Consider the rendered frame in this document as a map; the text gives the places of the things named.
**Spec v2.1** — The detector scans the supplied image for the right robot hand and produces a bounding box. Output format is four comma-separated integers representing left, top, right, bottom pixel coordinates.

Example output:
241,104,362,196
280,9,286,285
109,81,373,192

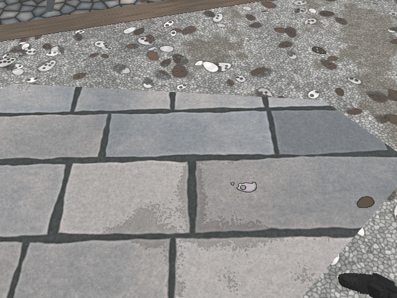
338,273,397,298

